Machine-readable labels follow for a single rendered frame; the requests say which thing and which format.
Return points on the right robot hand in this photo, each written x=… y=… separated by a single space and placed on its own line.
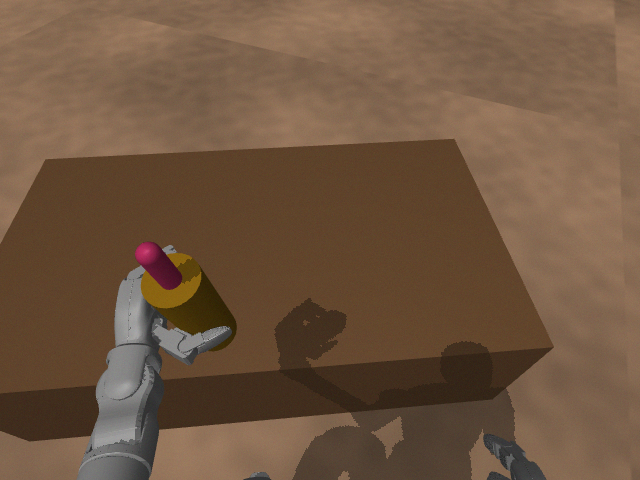
x=513 y=458

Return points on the left robot hand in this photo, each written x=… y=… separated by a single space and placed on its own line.
x=136 y=321

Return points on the bottle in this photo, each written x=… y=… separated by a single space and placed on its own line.
x=176 y=286

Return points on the left robot arm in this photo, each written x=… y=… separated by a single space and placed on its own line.
x=123 y=443

